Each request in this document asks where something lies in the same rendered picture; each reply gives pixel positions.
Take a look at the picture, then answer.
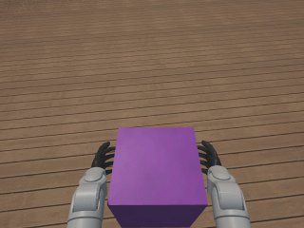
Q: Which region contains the left robot hand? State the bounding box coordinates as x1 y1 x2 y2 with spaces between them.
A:
90 142 116 175

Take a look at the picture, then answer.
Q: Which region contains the carton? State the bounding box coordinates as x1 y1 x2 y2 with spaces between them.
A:
107 127 208 228

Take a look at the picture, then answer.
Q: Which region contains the right robot hand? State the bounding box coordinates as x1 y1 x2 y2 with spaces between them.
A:
197 140 222 175

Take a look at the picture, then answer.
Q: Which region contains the left robot forearm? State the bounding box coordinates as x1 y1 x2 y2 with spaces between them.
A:
66 167 107 228

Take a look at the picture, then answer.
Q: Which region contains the right robot forearm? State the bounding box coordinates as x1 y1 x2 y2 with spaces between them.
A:
207 165 252 228

